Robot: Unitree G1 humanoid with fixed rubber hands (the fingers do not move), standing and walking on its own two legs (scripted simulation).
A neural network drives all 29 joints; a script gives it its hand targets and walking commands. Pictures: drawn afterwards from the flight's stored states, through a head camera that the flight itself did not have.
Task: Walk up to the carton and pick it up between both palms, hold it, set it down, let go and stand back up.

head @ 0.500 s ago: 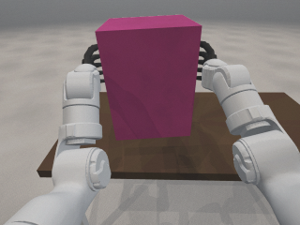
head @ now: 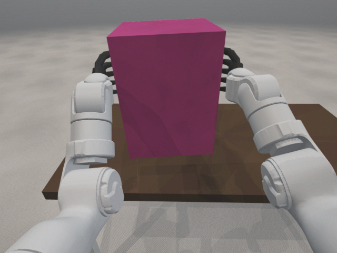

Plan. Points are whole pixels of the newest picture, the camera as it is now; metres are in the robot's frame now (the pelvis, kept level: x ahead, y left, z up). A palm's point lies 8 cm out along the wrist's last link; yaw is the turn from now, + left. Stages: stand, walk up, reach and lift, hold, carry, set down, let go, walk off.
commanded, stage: hold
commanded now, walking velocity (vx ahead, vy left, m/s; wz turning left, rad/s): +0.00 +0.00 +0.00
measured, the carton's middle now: (167, 87) +0.42 +0.01 +0.28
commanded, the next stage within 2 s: none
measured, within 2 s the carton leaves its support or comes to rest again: neither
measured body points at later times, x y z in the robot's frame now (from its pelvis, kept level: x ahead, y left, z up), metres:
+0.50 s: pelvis +0.00 +0.00 +0.00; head -0.11 +0.02 +0.44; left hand +0.38 +0.15 +0.31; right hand +0.38 -0.14 +0.32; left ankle +0.05 +0.09 -0.75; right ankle -0.01 -0.09 -0.75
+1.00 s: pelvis +0.00 +0.00 +0.00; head -0.10 +0.01 +0.44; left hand +0.38 +0.15 +0.32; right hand +0.38 -0.14 +0.32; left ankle +0.05 +0.09 -0.75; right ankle -0.01 -0.09 -0.75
